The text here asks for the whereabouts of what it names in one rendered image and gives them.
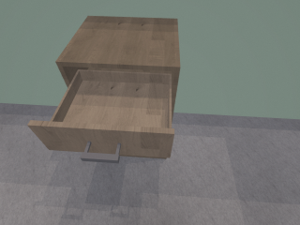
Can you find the cabinet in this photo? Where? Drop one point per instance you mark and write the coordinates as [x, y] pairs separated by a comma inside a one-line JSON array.
[[126, 44]]

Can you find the handle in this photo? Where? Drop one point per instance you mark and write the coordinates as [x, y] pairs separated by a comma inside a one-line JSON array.
[[101, 157]]

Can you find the drawer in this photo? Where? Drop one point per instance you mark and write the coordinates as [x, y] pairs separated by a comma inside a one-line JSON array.
[[110, 107]]

